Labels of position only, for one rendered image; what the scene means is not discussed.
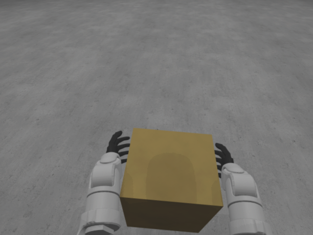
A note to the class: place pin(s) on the robot right forearm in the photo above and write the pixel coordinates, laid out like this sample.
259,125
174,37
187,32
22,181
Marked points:
244,203

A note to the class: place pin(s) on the robot left hand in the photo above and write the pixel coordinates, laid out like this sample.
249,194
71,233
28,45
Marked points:
114,147

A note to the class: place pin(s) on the robot right hand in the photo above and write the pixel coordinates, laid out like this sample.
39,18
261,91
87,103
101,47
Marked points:
225,157

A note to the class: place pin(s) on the robot left forearm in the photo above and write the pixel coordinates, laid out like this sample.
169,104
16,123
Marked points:
102,216

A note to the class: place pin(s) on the carton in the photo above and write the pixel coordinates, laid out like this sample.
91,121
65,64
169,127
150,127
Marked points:
171,181

